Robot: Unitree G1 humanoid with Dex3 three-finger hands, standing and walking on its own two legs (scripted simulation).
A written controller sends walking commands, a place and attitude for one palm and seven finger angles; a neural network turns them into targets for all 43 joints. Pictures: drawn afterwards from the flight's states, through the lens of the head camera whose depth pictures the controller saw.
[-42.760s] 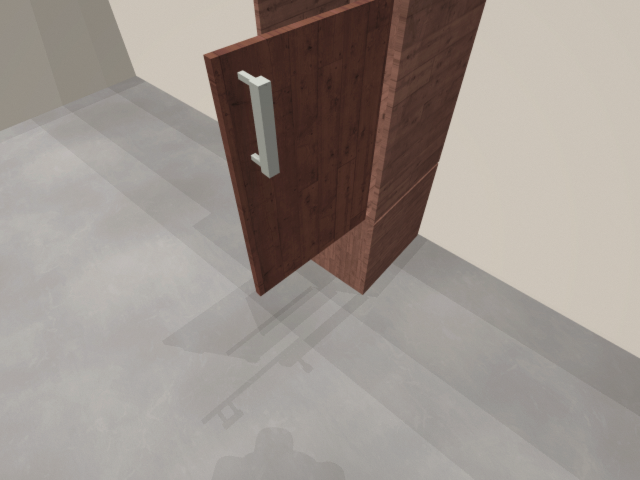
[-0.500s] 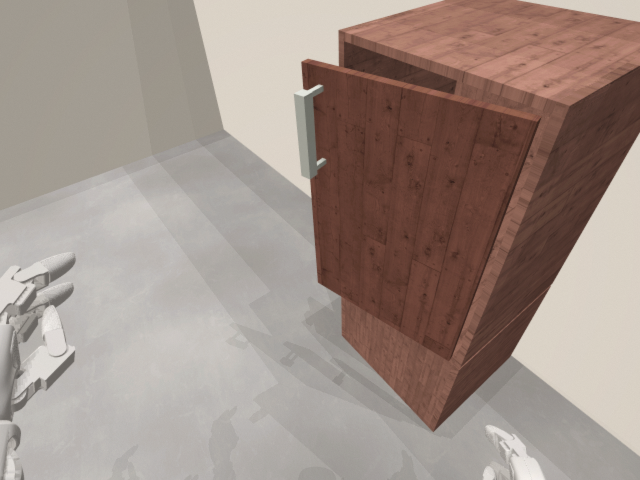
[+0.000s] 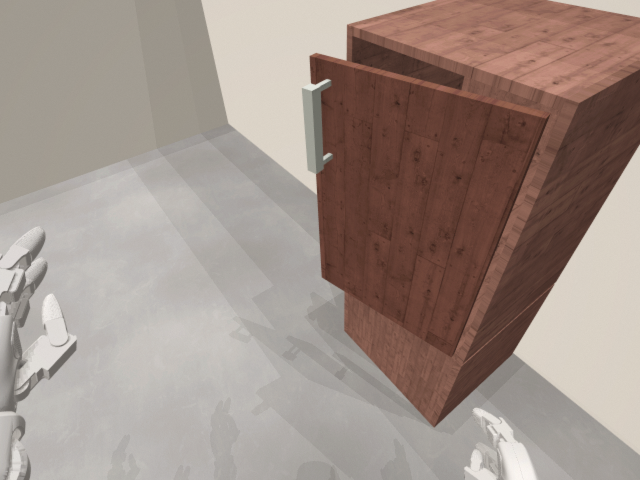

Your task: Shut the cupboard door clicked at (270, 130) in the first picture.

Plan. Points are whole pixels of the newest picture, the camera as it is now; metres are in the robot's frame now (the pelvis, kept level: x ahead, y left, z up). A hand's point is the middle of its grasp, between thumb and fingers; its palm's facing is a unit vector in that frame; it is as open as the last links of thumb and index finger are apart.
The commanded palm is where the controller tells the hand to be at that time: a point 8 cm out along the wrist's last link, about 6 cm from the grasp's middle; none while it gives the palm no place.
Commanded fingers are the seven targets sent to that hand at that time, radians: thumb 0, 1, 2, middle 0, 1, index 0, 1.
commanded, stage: step back with the hand held close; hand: left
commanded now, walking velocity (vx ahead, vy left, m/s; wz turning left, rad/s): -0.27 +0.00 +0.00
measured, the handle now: (320, 127) +0.67 +0.08 +0.13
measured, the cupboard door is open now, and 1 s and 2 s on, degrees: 13 13 13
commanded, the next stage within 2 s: stop stepping back and stand still in 0.96 s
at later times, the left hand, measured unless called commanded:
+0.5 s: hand (18, 377) +0.15 +0.29 +0.17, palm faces +0.45 -0.76 -0.48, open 7.4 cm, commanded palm +0.09 +0.31 +0.17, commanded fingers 0.00 0.90 0.90 -0.20 -0.30 -0.20 -0.30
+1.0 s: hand out of the picture +0.01 +0.30 +0.17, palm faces +0.50 -0.77 -0.41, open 7.4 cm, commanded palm -0.04 +0.32 +0.17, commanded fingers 0.00 0.90 0.90 -0.20 -0.30 -0.20 -0.30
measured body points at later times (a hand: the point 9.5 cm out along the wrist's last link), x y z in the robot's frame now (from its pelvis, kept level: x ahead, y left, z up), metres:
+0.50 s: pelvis -0.06 +0.02 -0.02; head -0.06 +0.02 +0.43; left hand +0.12 +0.32 +0.19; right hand +0.11 -0.22 -0.09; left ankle -0.03 +0.10 -0.74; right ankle -0.06 -0.10 -0.74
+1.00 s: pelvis -0.19 +0.03 -0.01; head -0.18 +0.04 +0.44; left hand -0.02 +0.34 +0.19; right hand -0.01 -0.19 -0.09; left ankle -0.08 +0.13 -0.74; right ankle -0.28 -0.09 -0.73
